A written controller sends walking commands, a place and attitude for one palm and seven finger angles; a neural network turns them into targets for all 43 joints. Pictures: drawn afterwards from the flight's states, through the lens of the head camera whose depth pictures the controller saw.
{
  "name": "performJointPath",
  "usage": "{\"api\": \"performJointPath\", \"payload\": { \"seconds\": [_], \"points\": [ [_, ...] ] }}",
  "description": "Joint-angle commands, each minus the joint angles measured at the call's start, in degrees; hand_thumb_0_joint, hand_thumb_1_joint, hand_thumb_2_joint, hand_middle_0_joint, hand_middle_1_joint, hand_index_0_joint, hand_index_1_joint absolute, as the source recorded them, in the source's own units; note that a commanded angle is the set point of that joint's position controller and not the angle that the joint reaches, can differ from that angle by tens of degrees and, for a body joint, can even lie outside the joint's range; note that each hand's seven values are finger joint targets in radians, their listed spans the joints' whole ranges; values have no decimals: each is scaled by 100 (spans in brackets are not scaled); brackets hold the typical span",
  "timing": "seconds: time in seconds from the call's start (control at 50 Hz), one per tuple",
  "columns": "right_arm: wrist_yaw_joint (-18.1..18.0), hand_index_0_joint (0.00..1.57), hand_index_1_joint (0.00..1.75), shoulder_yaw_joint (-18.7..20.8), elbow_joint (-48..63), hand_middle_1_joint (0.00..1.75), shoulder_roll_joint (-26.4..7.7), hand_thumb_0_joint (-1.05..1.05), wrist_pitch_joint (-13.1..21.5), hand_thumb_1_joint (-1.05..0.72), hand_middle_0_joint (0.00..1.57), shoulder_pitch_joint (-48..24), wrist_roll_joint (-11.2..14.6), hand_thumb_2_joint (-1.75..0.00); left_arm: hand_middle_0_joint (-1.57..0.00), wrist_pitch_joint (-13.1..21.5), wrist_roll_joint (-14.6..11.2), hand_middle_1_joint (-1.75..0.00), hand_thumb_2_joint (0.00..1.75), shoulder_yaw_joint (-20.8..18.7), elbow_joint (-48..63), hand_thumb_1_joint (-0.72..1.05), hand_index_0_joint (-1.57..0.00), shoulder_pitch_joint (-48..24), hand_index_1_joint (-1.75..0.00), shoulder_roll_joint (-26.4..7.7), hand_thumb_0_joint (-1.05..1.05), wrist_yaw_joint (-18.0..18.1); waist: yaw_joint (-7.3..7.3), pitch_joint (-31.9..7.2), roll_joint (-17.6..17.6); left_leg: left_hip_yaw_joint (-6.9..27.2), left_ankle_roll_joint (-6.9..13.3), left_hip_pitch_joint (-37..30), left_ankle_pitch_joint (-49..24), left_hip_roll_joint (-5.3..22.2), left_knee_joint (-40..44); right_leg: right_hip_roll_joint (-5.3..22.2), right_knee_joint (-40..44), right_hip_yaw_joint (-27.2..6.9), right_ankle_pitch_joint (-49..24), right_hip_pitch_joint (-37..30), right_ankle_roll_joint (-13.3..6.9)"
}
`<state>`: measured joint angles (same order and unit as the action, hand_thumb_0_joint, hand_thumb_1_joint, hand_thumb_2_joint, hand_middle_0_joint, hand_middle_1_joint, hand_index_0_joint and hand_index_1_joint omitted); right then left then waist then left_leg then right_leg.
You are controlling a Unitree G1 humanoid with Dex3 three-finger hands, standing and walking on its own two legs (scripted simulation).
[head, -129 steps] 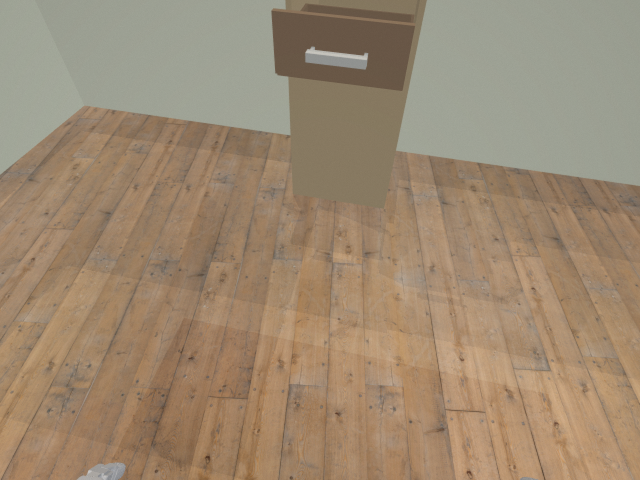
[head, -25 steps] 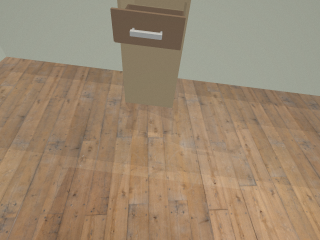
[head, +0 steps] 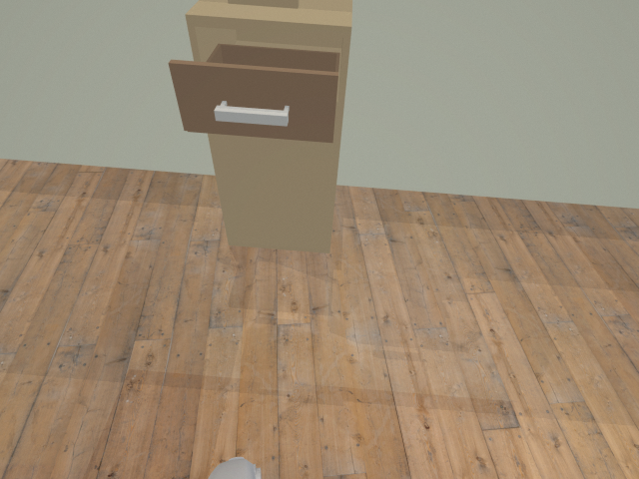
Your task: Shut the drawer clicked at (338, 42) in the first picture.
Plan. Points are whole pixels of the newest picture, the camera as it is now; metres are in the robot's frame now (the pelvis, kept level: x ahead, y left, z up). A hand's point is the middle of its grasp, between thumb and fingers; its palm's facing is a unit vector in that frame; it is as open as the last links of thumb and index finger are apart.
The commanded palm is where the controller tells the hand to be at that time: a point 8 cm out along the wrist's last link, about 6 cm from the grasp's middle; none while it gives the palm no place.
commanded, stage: walk to a spot facing it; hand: left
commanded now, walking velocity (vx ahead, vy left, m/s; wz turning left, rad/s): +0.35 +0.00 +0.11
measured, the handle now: (253, 111) +0.89 +0.18 +0.01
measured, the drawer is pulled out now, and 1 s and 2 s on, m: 0.23 0.23 0.23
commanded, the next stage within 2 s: take the last steps up to it in 0.18 s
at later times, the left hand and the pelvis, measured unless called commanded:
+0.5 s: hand (166, 465) +0.18 +0.23 -0.17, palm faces +0.04 -0.99 -0.14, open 7.3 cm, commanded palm none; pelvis +0.18 +0.05 +0.01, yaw -1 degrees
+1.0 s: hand (219, 375) +0.32 +0.18 -0.17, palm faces +0.06 -0.99 -0.13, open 7.3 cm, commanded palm none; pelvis +0.34 +0.02 +0.00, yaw -1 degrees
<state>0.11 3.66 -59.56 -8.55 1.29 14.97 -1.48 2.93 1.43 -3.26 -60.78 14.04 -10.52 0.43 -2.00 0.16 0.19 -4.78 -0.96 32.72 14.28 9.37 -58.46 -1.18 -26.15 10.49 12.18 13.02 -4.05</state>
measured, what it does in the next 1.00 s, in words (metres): walks ahead: left foot, then right foot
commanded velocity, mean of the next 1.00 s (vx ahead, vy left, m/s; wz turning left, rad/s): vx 0.28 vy -0.01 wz -0.04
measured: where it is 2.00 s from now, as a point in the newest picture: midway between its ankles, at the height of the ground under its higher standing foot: (301, 410)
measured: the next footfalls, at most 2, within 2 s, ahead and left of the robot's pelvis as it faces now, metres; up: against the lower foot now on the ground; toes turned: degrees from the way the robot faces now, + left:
left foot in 0.18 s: +0.19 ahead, +0.15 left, +0.00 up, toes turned +11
right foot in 0.66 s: +0.35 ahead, -0.11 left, +0.00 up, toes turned -11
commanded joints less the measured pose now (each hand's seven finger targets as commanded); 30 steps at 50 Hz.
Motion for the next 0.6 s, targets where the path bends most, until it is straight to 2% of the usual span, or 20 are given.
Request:
{"api": "performJointPath", "payload": {
  "seconds": [0.0,0.08,0.1,0.12,0.14,0.16,0.18,0.2,0.22,0.24,0.26,0.28,0.32,0.36,0.4,0.44,0.48,0.5,0.54,0.58],
  "points": [
    [147,20,30,15,279,30,-105,0,29,-90,20,81,0,-90,-20,168,25,-30,90,-80,142,90,-20,570,-30,-683,0,10,180,673,-413,65,-7,-369,-235,-11,1116,1712,1898,-1429,1275,602,-579],
    [166,20,30,-13,507,30,-264,0,146,-90,20,-406,13,-90,-20,150,25,-30,90,-104,77,90,-20,856,-30,-756,0,-6,326,574,-354,-119,90,-690,22,-239,2017,1779,1496,-1377,678,-168,-558],
    [155,20,30,-8,488,30,-289,0,167,-90,20,-313,16,-90,-20,133,28,-30,90,-110,56,90,-20,888,-30,-778,0,-5,271,540,-186,-214,118,-1048,14,-326,2277,1755,1288,-1311,564,-136,-522],
    [135,20,30,-11,409,30,-334,0,195,-90,20,-86,7,-90,-20,110,8,-30,90,-115,46,90,-20,869,-30,-766,0,-13,143,487,-104,-378,130,-1628,-62,-450,2629,1600,942,-1091,352,35,-419],
    [88,20,30,12,246,30,-501,0,237,-90,20,400,-11,-90,-20,94,-14,-30,90,-90,47,90,-20,873,-30,-650,0,-20,-65,309,200,-301,190,-2566,-27,-487,3021,1302,102,-821,-81,414,-271],
    [13,20,30,108,57,30,-1010,0,283,-90,20,1125,-63,-90,-20,87,-43,-30,90,-45,134,90,-20,933,-30,-386,0,-59,-343,-96,1171,1061,576,-3625,264,454,3646,721,-1469,-341,170,1221,49],
    [-45,20,30,217,-60,30,-1534,0,254,-90,20,1735,-59,-90,-20,109,-48,-30,90,13,340,90,-20,759,-30,-190,0,-99,-450,-261,2036,2698,1136,-4185,-110,1666,4359,156,-3189,-86,2034,2336,287],
    [-102,20,30,160,-105,30,-1459,0,216,-90,20,1754,-28,-90,-20,75,7,-30,90,-10,410,90,-20,505,-30,-421,0,-42,-498,-334,1662,2861,1288,-3944,22,1793,4391,306,-4144,-713,2143,2513,174],
    [-136,20,30,101,-38,30,-1209,0,230,-90,20,1355,-13,-90,-20,71,-4,-30,90,-40,380,90,-20,332,-30,-359,0,-53,-367,3,1103,2507,1259,-3489,97,1673,4470,499,-4592,-874,1643,2775,160],
    [-139,20,30,24,71,30,-963,0,262,-90,20,985,2,-90,-20,46,5,-30,90,-52,310,90,-20,295,-30,-305,0,-99,-216,329,655,1964,1125,-2962,109,1492,4608,681,-4617,-983,1171,2692,188],
    [-150,20,30,-52,103,30,-740,0,303,-90,20,694,13,-90,-20,2,27,-30,90,-43,201,90,-20,445,-30,-189,0,-122,-11,488,426,1408,943,-2566,-438,1195,4662,764,-4440,-997,776,2429,250],
    [-164,20,30,-98,92,30,-641,0,342,-90,20,545,32,-90,-20,-61,32,-30,90,-19,106,90,-20,683,-30,-54,0,-117,163,446,543,875,847,-2379,-1247,965,4629,773,-4257,-941,531,2172,337],
    [-187,20,30,-82,39,30,-493,0,397,-90,20,584,42,-90,-20,-151,30,-30,90,-30,9,90,-20,934,-30,24,0,-97,256,169,500,345,840,-2370,-2032,809,4572,774,-3975,-889,311,1850,427],
    [-186,20,30,-77,-9,30,-590,0,388,-90,20,605,55,-90,-20,-216,26,-30,90,-19,33,90,-20,886,-30,36,0,-107,280,213,507,220,931,-2465,-1811,802,4683,813,-3583,-825,203,1928,477],
    [-178,20,30,-49,-104,30,-624,0,366,-90,20,722,46,-90,-20,-230,28,-30,90,-15,137,90,-20,551,-30,12,0,-126,211,371,448,262,995,-2497,-1444,843,4806,873,-2986,-762,137,1964,495],
    [-169,20,30,-24,-190,30,-680,0,331,-90,20,767,30,-90,-20,-242,20,-30,90,-3,224,90,-20,306,-30,28,0,-143,171,479,608,170,1006,-2545,-1148,830,4833,887,-2358,-657,99,1873,502],
    [-159,20,30,7,-302,30,-682,0,292,-90,20,972,3,-90,-20,-221,22,-30,90,-4,316,90,-20,-63,-30,27,0,-152,22,607,734,158,993,-2636,-1013,806,4780,804,-1828,-510,167,1772,471],
    [-152,20,30,12,-360,30,-674,0,282,-90,20,1071,-5,-90,-20,-198,17,-30,90,-7,362,90,-20,-243,-30,-24,0,-153,-27,605,666,262,1011,-2690,-1036,845,4735,763,-1653,-490,224,1705,439],
    [-151,20,30,40,-416,30,-717,0,249,-90,20,1056,-32,-90,-20,-171,13,-30,90,-23,378,90,-20,-330,-30,-12,0,-161,0,664,766,238,978,-2660,-842,905,4583,691,-1275,-398,327,1434,384],
    [-147,20,30,46,-450,30,-710,0,209,-90,20,1043,-36,-90,-20,-119,22,-30,90,-47,303,90,-20,-135,-30,-68,0,-166,119,552,661,160,835,-2475,-625,781,4161,495,-672,-219,179,686,316]
  ]
}}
